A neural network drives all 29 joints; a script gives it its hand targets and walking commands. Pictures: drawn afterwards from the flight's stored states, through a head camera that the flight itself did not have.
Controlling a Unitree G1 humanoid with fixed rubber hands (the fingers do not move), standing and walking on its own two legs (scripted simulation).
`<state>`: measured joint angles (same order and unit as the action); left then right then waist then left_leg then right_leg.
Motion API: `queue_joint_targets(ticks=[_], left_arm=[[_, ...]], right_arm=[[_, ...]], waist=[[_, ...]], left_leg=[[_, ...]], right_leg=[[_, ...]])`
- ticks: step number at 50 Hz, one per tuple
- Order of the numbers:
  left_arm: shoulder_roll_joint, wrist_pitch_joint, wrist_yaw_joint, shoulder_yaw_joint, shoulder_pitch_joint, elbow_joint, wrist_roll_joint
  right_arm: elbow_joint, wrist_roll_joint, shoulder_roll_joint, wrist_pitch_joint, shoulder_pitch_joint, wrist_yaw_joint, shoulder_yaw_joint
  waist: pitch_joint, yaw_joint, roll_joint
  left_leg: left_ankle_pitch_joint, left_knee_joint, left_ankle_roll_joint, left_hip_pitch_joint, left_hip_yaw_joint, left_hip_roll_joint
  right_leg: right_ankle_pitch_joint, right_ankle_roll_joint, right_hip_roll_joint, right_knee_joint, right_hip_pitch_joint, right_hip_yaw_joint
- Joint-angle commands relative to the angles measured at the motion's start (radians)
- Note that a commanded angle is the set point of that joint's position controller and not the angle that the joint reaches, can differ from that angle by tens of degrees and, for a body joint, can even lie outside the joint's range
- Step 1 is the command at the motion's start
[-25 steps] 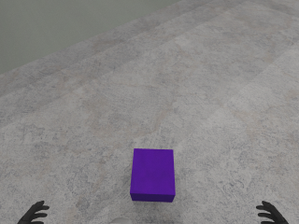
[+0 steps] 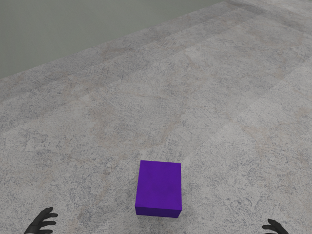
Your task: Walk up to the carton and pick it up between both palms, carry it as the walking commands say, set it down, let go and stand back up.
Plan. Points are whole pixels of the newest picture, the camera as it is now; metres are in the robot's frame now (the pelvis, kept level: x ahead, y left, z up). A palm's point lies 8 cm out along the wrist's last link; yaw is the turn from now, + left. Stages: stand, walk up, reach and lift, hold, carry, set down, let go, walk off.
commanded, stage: walk up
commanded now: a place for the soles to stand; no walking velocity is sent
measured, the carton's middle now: (158, 188) +0.46 -0.02 -0.68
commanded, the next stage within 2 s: reach and lift in 0.46 s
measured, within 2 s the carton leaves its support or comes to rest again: neither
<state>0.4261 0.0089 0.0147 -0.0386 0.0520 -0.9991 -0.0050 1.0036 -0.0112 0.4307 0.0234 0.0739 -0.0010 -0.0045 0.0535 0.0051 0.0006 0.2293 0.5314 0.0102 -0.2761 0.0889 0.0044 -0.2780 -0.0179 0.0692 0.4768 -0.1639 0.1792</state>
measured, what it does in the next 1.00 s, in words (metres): stands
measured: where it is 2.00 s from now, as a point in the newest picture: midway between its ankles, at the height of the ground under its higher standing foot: outside the picture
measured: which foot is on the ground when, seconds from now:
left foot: down 0.00-1.00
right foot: down 0.00-1.00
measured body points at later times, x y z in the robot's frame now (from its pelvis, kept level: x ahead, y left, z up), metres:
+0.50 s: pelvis -0.01 +0.00 +0.00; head +0.02 +0.01 +0.44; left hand +0.12 +0.33 -0.10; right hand +0.14 -0.32 -0.10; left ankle +0.04 +0.13 -0.74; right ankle -0.01 -0.13 -0.74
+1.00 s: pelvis -0.01 +0.00 -0.05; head +0.12 -0.01 +0.38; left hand +0.25 +0.29 -0.13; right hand +0.25 -0.28 -0.14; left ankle +0.04 +0.13 -0.74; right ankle -0.02 -0.13 -0.74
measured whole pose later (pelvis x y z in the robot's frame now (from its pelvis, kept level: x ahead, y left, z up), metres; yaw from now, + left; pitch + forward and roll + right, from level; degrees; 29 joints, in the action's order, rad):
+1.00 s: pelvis -0.01 +0.00 -0.05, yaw -8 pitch +13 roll +1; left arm 0.31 -0.17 0.04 -0.22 -0.11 -0.59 0.02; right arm 0.65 -0.05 0.32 -0.19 -0.22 -0.03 0.10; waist 0.07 0.08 0.02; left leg 0.37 0.87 0.02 -0.73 -0.03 -0.02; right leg -0.42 -0.02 0.03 0.90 -0.71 -0.02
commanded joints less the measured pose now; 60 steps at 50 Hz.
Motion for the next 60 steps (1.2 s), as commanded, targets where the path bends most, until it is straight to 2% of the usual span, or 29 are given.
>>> queue_joint_targets(ticks=[1,6,13,23,24,25,27,29,32,34,41,44,49,55,60], left_arm=[[0.191,0.011,-0.006,-0.04,-0.044,0.04,0.002],[0.19,0.005,-0.007,-0.041,-0.052,0.045,-0.001],[0.187,0.0,-0.005,-0.043,-0.046,0.049,-0.004],[0.192,0.002,-0.004,-0.049,-0.034,0.056,-0.008],[0.113,-0.044,0.01,-0.116,-0.208,0.407,0.012],[0.098,-0.076,0.029,-0.119,-0.126,0.459,0.015],[0.088,-0.14,0.042,-0.156,-0.047,0.512,-0.001],[0.086,-0.186,0.04,-0.189,0.023,0.503,-0.034],[0.076,-0.215,0.035,-0.242,0.022,0.493,-0.044],[0.061,-0.213,0.033,-0.254,0.011,0.497,-0.043],[0.027,-0.171,0.019,-0.223,-0.08,0.503,-0.004],[0.04,-0.165,0.016,-0.228,-0.108,0.499,0.005],[0.047,-0.162,0.02,-0.225,-0.185,0.478,0.036],[0.049,-0.177,0.035,-0.209,-0.369,0.448,0.063],[0.065,-0.196,0.041,-0.2,-0.576,0.422,0.077]], right_arm=[[-0.041,0.001,0.199,0.001,-0.043,0.002,0.044],[-0.043,0.0,0.195,-0.009,-0.041,-0.002,0.049],[-0.052,-0.006,0.203,-0.011,-0.045,-0.006,0.053],[-0.064,-0.006,0.196,-0.011,-0.032,-0.008,0.054],[-0.392,-0.057,0.08,-0.065,-0.203,-0.051,0.227],[-0.373,-0.056,0.082,-0.097,-0.096,-0.066,0.185],[-0.429,-0.069,0.11,-0.149,-0.074,-0.089,0.18],[-0.43,-0.104,0.113,-0.19,-0.036,-0.097,0.198],[-0.455,-0.11,0.086,-0.222,-0.099,-0.105,0.192],[-0.479,-0.112,0.083,-0.223,-0.137,-0.106,0.188],[-0.471,-0.081,0.054,-0.195,-0.235,-0.069,0.166],[-0.452,-0.063,0.05,-0.195,-0.264,-0.047,0.15],[-0.422,-0.037,0.04,-0.202,-0.365,-0.016,0.143],[-0.4,-0.014,0.015,-0.227,-0.537,-0.006,0.142],[-0.387,0.003,0.019,-0.251,-0.71,-0.002,0.153]], waist=[[-0.081,0.002,-0.026],[-0.09,-0.001,-0.001],[-0.08,0.003,-0.022],[-0.078,0.002,-0.02],[0.04,-0.005,-0.021],[0.06,-0.007,0.004],[0.031,0.026,-0.01],[0.051,0.047,-0.018],[0.01,0.087,0.002],[-0.061,0.099,0.005],[-0.29,0.083,-0.003],[-0.375,0.087,0.007],[-0.436,0.085,0.031],[-0.476,0.074,0.039],[-0.517,0.066,0.021]], left_leg=[[-0.258,-0.07,-0.073,-0.021,0.087,-0.074],[-0.233,-0.057,-0.071,-0.01,0.078,-0.067],[-0.167,-0.085,-0.081,-0.038,0.116,-0.073],[-0.164,-0.075,-0.076,-0.053,0.116,-0.059],[0.141,-0.073,-0.018,-0.08,-0.151,0.067],[0.137,-0.065,-0.003,-0.014,-0.16,0.062],[0.133,-0.056,0.004,0.034,-0.171,0.052],[0.115,-0.063,0.017,0.029,-0.171,0.046],[0.047,-0.007,0.021,0.037,-0.157,0.046],[-0.032,0.04,0.025,0.026,-0.146,0.042],[-0.343,0.22,0.051,-0.062,-0.124,0.041],[-0.418,0.27,0.054,-0.109,-0.125,0.044],[-0.383,0.302,0.047,-0.237,-0.132,0.04],[-0.206,0.326,0.041,-0.377,-0.146,0.029],[-0.069,0.341,0.036,-0.472,-0.152,0.02]], right_leg=[[0.064,0.061,0.089,-0.088,0.064,-0.127],[0.023,0.067,0.096,-0.087,0.05,-0.124],[-0.052,0.068,0.081,-0.076,0.045,-0.12],[-0.05,0.075,0.091,-0.083,0.057,-0.126],[-0.107,0.037,-0.099,-0.041,-0.142,-0.06],[-0.138,0.035,-0.088,-0.042,-0.149,-0.057],[-0.184,0.032,-0.076,-0.037,-0.147,-0.082],[-0.154,0.023,-0.089,-0.027,-0.122,-0.099],[-0.125,0.003,-0.085,0.014,-0.173,-0.138],[-0.068,-0.007,-0.09,0.064,-0.193,-0.153],[0.184,-0.033,-0.118,0.274,-0.316,-0.161],[0.27,-0.032,-0.122,0.328,-0.347,-0.172],[0.274,-0.028,-0.122,0.363,-0.39,-0.187],[0.125,-0.032,-0.116,0.376,-0.491,-0.185],[0.007,-0.028,-0.109,0.392,-0.559,-0.182]])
